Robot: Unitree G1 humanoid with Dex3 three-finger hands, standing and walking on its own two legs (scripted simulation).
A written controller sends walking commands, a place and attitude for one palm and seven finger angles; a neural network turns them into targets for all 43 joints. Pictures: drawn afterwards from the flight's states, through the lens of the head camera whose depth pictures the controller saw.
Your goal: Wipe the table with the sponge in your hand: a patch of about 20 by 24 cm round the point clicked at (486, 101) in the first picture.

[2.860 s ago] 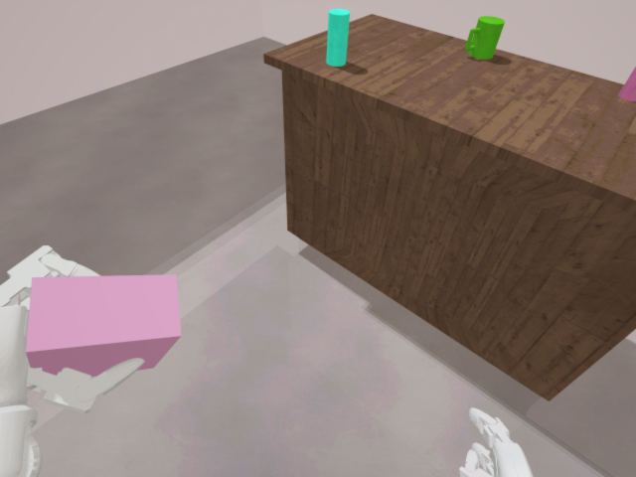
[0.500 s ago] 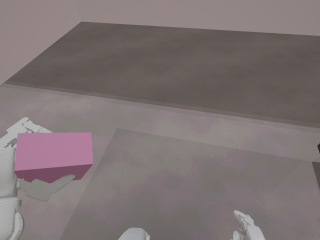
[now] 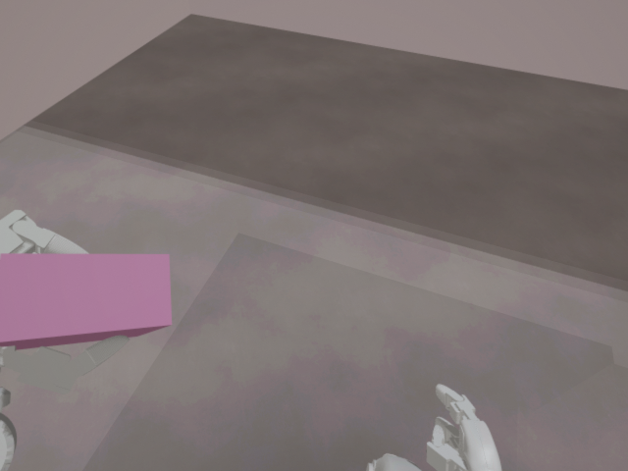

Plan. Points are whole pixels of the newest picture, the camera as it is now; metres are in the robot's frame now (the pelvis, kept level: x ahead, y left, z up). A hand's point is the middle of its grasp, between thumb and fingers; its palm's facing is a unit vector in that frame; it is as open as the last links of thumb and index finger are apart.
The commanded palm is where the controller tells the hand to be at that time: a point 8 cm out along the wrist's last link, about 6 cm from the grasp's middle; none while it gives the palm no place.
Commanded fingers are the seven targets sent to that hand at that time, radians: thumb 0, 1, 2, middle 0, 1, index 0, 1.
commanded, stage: walk around to get in front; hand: left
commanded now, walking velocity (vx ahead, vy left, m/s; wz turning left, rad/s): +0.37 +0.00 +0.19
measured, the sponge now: (107, 303) +0.23 +0.20 +0.18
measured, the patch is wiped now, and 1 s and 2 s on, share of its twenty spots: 0.00 0.00 0.00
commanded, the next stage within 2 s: turn to face it in 1.72 s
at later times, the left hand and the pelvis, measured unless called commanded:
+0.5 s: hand (114, 210) +0.32 +0.23 +0.19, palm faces +0.51 -0.74 -0.44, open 10.0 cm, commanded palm +0.27 +0.27 +0.19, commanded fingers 0.00 0.10 1.30 -1.20 -1.60 -1.20 -1.60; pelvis +0.14 -0.03 -0.01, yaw +6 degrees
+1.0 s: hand (166, 157) +0.43 +0.21 +0.18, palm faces +0.59 -0.67 -0.45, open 10.0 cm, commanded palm +0.36 +0.24 +0.19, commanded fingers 0.00 0.10 1.30 -1.20 -1.60 -1.20 -1.60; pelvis +0.27 -0.07 +0.01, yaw +15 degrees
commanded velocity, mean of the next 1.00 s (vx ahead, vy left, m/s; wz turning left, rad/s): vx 0.37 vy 0.00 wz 0.24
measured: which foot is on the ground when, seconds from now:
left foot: down 0.00-0.10, up 0.12-0.48, down 0.50-0.82, up 0.84-1.00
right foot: up 0.00-0.08, down 0.10-0.50, up 0.52-0.80, down 0.82-1.00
